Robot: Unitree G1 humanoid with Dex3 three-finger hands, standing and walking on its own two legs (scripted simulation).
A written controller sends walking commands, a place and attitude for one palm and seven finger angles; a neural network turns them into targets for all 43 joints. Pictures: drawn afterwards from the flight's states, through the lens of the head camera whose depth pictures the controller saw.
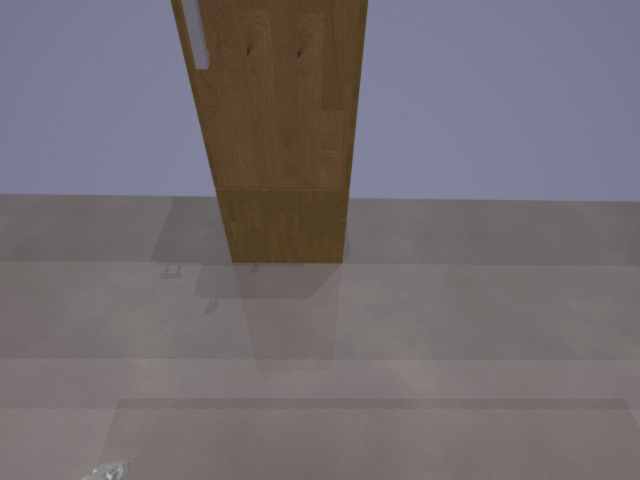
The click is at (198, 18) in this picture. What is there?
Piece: cupboard door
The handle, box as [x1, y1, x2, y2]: [181, 0, 209, 68]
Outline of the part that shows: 181,0 196,68 207,68 209,64 208,52 206,51 197,0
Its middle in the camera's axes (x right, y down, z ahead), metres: -0.28 -0.48 +0.88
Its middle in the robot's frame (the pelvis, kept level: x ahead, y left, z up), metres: +0.98 +0.34 +0.15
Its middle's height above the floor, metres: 0.92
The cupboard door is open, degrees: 0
